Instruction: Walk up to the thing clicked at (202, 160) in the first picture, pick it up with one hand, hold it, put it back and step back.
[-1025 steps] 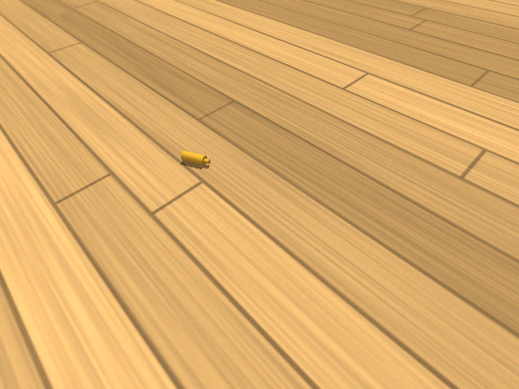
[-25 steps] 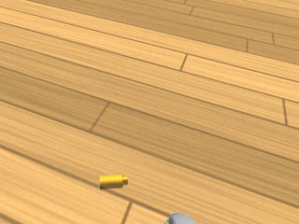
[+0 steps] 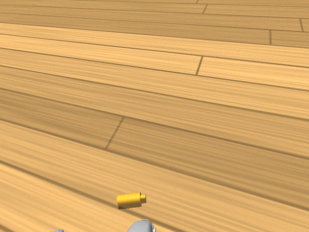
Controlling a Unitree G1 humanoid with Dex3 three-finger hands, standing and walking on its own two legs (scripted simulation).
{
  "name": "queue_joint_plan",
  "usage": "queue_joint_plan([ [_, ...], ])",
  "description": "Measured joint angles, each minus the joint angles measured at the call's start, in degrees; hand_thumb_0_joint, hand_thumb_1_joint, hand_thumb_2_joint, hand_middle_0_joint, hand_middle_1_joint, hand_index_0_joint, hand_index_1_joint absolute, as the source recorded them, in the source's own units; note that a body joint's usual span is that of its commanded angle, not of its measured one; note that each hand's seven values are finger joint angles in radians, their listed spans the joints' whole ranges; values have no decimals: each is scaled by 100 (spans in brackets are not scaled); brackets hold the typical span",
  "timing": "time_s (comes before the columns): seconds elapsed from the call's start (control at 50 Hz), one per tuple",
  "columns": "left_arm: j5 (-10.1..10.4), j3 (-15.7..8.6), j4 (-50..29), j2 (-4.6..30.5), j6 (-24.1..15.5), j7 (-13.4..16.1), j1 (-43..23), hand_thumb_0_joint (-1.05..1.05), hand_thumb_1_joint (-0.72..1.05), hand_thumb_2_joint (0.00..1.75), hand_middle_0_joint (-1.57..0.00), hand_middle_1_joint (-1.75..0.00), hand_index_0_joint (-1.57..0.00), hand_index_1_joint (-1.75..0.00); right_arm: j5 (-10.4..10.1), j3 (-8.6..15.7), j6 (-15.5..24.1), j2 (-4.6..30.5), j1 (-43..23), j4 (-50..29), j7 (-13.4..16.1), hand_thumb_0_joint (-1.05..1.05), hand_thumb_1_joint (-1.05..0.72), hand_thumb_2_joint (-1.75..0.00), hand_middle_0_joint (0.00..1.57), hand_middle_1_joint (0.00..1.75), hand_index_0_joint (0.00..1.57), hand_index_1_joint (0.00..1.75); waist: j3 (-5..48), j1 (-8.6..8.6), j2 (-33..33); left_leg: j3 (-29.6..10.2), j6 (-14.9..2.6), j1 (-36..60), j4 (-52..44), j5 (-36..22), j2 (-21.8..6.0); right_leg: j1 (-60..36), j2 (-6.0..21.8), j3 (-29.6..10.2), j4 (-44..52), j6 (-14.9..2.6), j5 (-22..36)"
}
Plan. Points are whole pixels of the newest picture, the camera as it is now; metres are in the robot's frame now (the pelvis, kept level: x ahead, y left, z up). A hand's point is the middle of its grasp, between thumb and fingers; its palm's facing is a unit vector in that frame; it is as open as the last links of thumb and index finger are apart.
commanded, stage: walk up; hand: left
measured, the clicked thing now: (131, 198) +0.42 +0.25 -0.73
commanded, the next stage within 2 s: stand in 1.14 s
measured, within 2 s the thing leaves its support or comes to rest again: neither
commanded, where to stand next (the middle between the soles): +0.04 +0.02 m, yaw +2 degrees
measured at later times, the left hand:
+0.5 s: hand out of the picture +0.01 +0.28 -0.16, palm faces -0.05 -0.92 -0.38, open 7.4 cm
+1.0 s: hand out of the picture +0.08 +0.29 -0.15, palm faces +0.01 -0.91 -0.42, open 7.4 cm
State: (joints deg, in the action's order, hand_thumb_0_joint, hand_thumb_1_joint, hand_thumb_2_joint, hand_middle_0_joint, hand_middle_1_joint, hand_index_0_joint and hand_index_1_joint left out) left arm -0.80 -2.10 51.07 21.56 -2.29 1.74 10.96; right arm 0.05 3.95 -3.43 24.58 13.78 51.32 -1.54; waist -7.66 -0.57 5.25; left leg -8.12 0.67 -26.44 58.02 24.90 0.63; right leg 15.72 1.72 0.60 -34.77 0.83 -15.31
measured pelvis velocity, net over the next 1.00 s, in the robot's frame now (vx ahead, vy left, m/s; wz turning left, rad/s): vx -0.01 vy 0.02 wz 0.00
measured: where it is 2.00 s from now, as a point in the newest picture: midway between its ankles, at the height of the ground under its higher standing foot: outside the picture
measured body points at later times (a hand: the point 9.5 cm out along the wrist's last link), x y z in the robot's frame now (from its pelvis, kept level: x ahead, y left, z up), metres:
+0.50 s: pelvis -0.03 -0.01 -0.01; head -0.01 +0.00 +0.44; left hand +0.01 +0.33 -0.13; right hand +0.03 -0.35 -0.10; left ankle +0.03 +0.14 -0.71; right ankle -0.07 -0.11 -0.73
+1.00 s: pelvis -0.01 +0.02 -0.01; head +0.05 +0.01 +0.43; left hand +0.08 +0.34 -0.12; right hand +0.15 -0.26 -0.13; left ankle +0.11 +0.11 -0.73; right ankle -0.05 -0.12 -0.67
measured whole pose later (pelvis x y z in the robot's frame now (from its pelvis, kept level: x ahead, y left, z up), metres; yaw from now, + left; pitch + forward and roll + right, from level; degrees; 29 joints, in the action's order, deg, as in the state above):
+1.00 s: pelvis -0.01 +0.02 -0.01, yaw +0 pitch -4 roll +0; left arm 2.3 -1.3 49.4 22.3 -0.1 2.7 10.1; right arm 0.4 1.0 -2.9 19.1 2.3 45.9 -1.3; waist -12.0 0.8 1.0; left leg 1.5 -2.8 -24.0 35.4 7.9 1.2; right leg 21.6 -0.8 -3.1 -63.3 -1.0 -32.5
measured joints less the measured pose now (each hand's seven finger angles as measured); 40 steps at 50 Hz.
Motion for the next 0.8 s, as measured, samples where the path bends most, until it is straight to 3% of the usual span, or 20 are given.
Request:
queue_joint_plan([
  [0.06,-2,-26,-140,84,175,20,-207,0,89,90,-21,-30,-21,-30,-27,-45,14,-87,-148,-101,49,1,-91,-90,20,30,20,30,-127,44,-177,271,-15,94,-496,-56,-15,304,163,-44,-413,62,-168],
  [0.12,69,-24,-244,200,315,43,-425,0,89,90,-21,-30,-21,-30,31,-50,88,-122,-212,-175,66,0,-91,-89,20,30,20,30,-208,5,-393,597,-50,454,-1477,-705,20,714,353,-76,-1079,154,-462],
  [0.14,118,-44,-241,244,361,73,-543,0,89,90,-21,-30,-21,-30,87,-43,89,-174,-283,-188,70,0,-91,-89,20,30,20,30,-315,17,-535,663,-62,398,-1381,-655,100,867,369,-239,-1373,78,-514],
  [0.2,186,-84,-170,285,486,181,-760,0,90,90,-21,-30,-21,-30,88,-101,74,-289,-473,-274,29,1,-91,-89,20,30,20,30,-539,-36,-649,625,-120,237,-1232,-633,73,1256,-262,-778,-2811,-128,-1672],
  [0.26,167,-93,-79,285,488,117,-719,0,90,90,-21,-30,-21,-30,72,-156,172,-381,-548,-290,105,1,-90,-89,20,30,20,30,-499,-6,-741,650,-130,203,-1476,-822,5,1324,-585,-813,-3477,-217,-1523],
  [0.3,82,-98,-17,260,460,-16,-517,0,90,90,-21,-30,-21,-30,90,-169,280,-394,-531,-274,131,1,-90,-89,21,30,20,30,-356,31,-777,715,-161,215,-1607,-874,-53,1069,-533,-667,-3072,-193,-1420],
  [0.36,-79,-143,93,252,462,-237,-89,0,90,90,-21,-30,-21,-30,154,-153,443,-371,-350,-319,112,1,-90,-89,21,30,20,30,-57,94,-805,827,-214,283,-1691,-833,-192,549,-402,-411,-2215,-174,-1851],
  [0.42,-158,-237,191,296,444,-393,301,0,90,90,-21,-30,-21,-30,201,-119,533,-265,-108,-351,91,1,-90,-89,21,30,20,30,186,128,-801,886,-221,372,-1738,-788,-356,111,-284,-208,-1428,-286,-2071],
  [0.46,-160,-304,224,304,349,-441,518,0,90,90,-21,-30,-21,-30,220,-72,493,-127,34,-324,70,1,-90,-89,21,30,20,30,280,128,-707,814,-188,388,-1674,-720,-469,-242,-248,-11,-636,-342,-1494],
  [0.48,-180,-330,211,284,264,-440,628,0,90,90,-21,-30,-21,-30,213,-33,436,-50,102,-279,74,1,-90,-89,21,30,20,30,296,116,-590,643,-226,337,-1438,-301,-499,-359,-322,110,-449,-317,-1066],
  [0.52,-200,-336,154,287,135,-411,892,0,90,90,-21,-30,-21,-30,159,20,300,7,242,-100,119,1,-90,-89,21,30,20,30,427,204,-579,339,-196,97,-740,134,-235,-460,-327,172,-346,-307,-958],
  [0.56,-155,-304,176,227,39,-365,1080,0,90,90,-21,-30,-21,-30,84,41,288,104,321,45,92,1,-90,-89,20,30,20,30,430,288,-507,172,-181,-115,-276,-102,-3,-719,-312,203,-16,-282,-856],
  [0.64,-90,-210,245,111,-107,-269,1373,0,90,90,-21,-30,-21,-30,47,82,327,248,346,50,-1,1,-90,-90,20,30,20,30,301,286,-289,123,-106,-408,-296,-694,125,-1207,-275,281,603,-209,-640],
  [0.72,-30,-130,203,83,-38,-145,1306,0,90,90,-21,-30,-21,-30,7,39,234,134,158,-32,-12,1,-91,-90,20,30,20,30,31,258,-223,310,-118,-290,-1084,-1136,49,-1358,-174,353,618,-156,-722],
  [0.8,99,-28,45,106,72,-27,995,0,90,90,-21,-30,-21,-30,-5,-104,141,-89,-182,-47,-38,1,-91,-90,20,30,20,30,-171,299,-239,705,-272,230,-2064,-1575,-44,-1149,-82,383,57,-76,-1096],
])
